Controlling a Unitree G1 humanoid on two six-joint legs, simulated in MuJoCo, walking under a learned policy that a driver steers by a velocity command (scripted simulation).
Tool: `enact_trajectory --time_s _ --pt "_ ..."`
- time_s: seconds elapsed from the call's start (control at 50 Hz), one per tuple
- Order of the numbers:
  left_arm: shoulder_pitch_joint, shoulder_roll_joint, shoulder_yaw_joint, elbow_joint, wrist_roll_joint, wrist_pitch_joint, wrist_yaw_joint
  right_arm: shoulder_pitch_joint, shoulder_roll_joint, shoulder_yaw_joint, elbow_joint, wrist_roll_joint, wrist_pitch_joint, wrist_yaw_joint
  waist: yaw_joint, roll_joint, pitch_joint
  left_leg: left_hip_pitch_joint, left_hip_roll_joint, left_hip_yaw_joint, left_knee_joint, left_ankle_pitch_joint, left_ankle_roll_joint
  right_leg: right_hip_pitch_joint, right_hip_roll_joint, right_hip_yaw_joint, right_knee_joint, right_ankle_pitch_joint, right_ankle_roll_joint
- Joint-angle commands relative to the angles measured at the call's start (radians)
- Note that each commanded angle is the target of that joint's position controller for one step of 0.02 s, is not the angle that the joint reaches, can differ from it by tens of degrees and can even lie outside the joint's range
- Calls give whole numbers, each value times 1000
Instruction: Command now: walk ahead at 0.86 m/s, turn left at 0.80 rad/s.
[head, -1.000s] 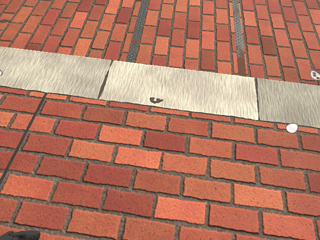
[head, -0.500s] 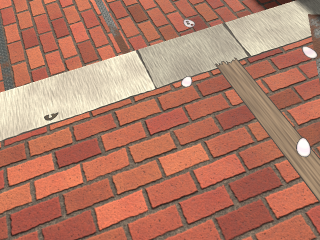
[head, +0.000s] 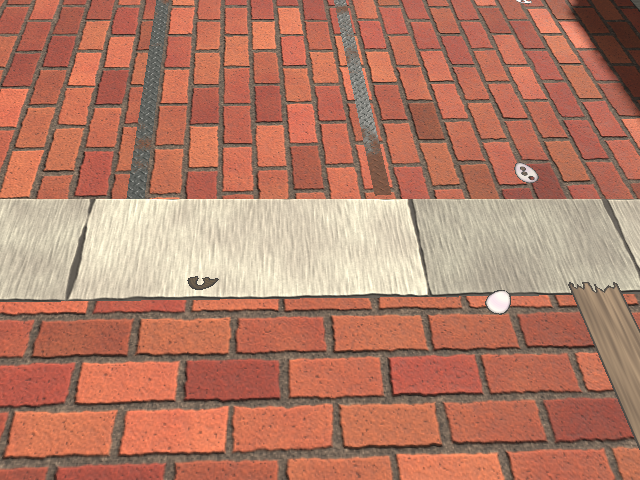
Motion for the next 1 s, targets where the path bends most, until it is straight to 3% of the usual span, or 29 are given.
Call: enact_trajectory --time_s 0.02,0.04,0.06,0.08,0.1,0.12,0.16,0.2,0.3,0.36,0.44,0.48,0.5,0.52,0.54,0.56,0.58,0.6,0.62,0.66,0.7,0.78,0.82,0.88,0.92,0.94,0.96,0.98,1.0 --pt "-111 217 55 -72 -16 6 -1 91 -135 -45 -59 15 -7 -8 -138 -84 17 300 -150 157 19 -125 81 -186 -212 -9 243 1051 -198" --pt "-135 216 48 -84 -24 6 -2 311 -219 -90 -7 20 1 -19 -265 -65 -109 643 -226 161 -26 -101 123 -320 -173 -23 546 1176 -163" --pt "-126 108 11 -103 4 -16 3 479 -310 -124 61 24 17 -36 -300 113 -139 959 -186 -36 -58 -132 152 -647 -99 28 941 592 -94" --pt "-39 -51 -37 -184 3 -58 -5 369 -418 -130 20 15 6 -40 -111 467 -268 1128 55 -743 -412 -633 362 -1003 121 211 1353 -150 -50" --pt "-168 86 -27 -209 -24 -100 -1 362 -309 -93 -45 1 -25 -24 -198 225 -363 1133 135 -983 -608 -830 330 -1064 92 439 1369 -72 -95" --pt "-279 126 -16 -242 -63 -117 3 359 -256 -82 -28 -13 -46 -21 -198 123 -188 1025 145 -941 -642 -748 282 -1141 71 414 1332 10 -122" --pt "-246 81 -29 -222 -12 -122 18 242 -203 -61 -38 -33 -65 -24 -89 -10 -63 713 87 -727 -571 -477 249 -1013 -22 427 1154 117 -138" --pt "-170 88 -19 -200 2 -93 7 146 -160 -44 -84 -42 -66 -34 -19 57 -3 537 2 -589 -590 -403 257 -909 -40 438 1053 177 -120" --pt "-377 47 -34 -255 27 -70 -3 183 -127 -28 -55 -18 -60 -82 -66 55 139 377 -115 -361 -633 -15 212 -854 32 332 620 445 -30" --pt "-495 8 -45 -300 8 -84 -18 240 -156 -40 -19 -5 -49 -92 -125 86 117 359 -122 -362 -636 -2 164 -722 100 293 382 577 -22" --pt "-475 72 -17 -293 -21 -97 -27 266 -135 -43 36 -5 -48 -109 -113 152 81 614 -38 -400 -583 135 131 -682 77 341 250 658 -57" --pt "-317 138 20 -255 -29 -94 -19 252 -168 -52 40 -44 -36 -105 -30 210 -23 788 -13 -372 -410 642 107 -585 120 272 296 522 -107" --pt "-152 174 37 -222 -45 -81 -7 195 -191 -53 31 -71 -28 -92 80 232 -114 790 -25 -316 -196 893 85 -430 132 222 314 462 -142" --pt "98 179 33 -169 -40 -60 1 131 -153 -37 6 -88 -24 -88 197 208 -250 581 -38 -303 122 831 69 -89 42 306 439 337 -175" --pt "175 262 45 -118 3 -63 -13 391 28 6 2 -43 -40 -75 28 -339 -435 181 -234 -266 629 5 -22 291 -217 925 331 -38 -426" --pt "233 156 29 -90 -9 -73 -35 360 -30 21 23 -14 -53 -66 81 -443 -436 43 -251 -259 688 -321 -16 311 -226 1256 86 -304 -434" --pt "128 78 11 -103 -16 -70 -29 186 -99 9 -19 0 -70 -59 84 -274 -231 -55 -169 -247 683 -265 19 186 -203 1143 76 -298 -398" --pt "96 76 10 -109 -8 -61 -30 19 -118 18 -59 -25 -93 -56 95 -49 -132 -20 -145 -227 598 -219 40 10 -156 1028 71 -128 -371" --pt "77 84 8 -104 -1 -59 -36 -73 -100 20 -91 -45 -114 -53 66 41 -41 -6 -138 -216 510 -218 40 -127 -113 956 57 19 -374" --pt "44 45 -7 -97 5 -59 -31 -60 -67 27 -92 -50 -127 -44 -13 -6 -2 57 -103 -227 361 -188 24 -241 -46 859 20 136 -389" --pt "51 39 -11 -85 -20 -52 -23 -58 -55 34 -99 -61 -130 -46 -49 -20 39 66 -88 -213 216 -219 -12 -320 -43 829 2 191 -413" --pt "41 94 10 -89 -39 -39 9 -229 -27 54 -159 -65 -148 -28 -18 -20 124 320 -126 -144 -151 111 -65 -642 5 718 -60 162 -362" --pt "82 107 16 -82 -45 -30 16 -235 -52 36 -154 -53 -146 -32 -6 -48 104 507 -147 -149 -203 282 -90 -704 -2 719 -67 151 -328" --pt "152 83 13 -61 -58 -9 17 -218 -95 2 -147 -28 -137 -52 -21 -45 87 545 -155 -159 -285 145 -89 -554 -5 722 77 206 -274" --pt "134 83 14 -67 -37 5 8 -6 -144 -38 -120 -22 -136 -64 -155 -38 -58 787 -116 -169 -257 27 -52 -572 50 657 433 443 -208" --pt "120 19 -10 -101 2 6 7 240 -207 -61 -88 -20 -124 -77 -249 67 -249 1064 60 -368 -238 -247 2 -718 101 585 788 327 -181" --pt "272 -111 -53 -146 -68 -12 8 272 -290 -69 -56 -41 -112 -59 -133 484 -405 1240 309 -970 -474 -615 168 -977 157 495 1148 -100 -144" --pt "199 -36 -47 -129 -92 -7 27 205 -190 -56 -73 -33 -104 -57 -156 380 -252 1125 283 -1033 -556 -715 148 -1114 75 462 1260 -10 -143" --pt "81 14 -34 -138 -71 -3 32 168 -124 -44 -62 -32 -96 -63 -175 258 -103 1018 244 -831 -540 -555 115 -1158 42 425 1285 61 -142"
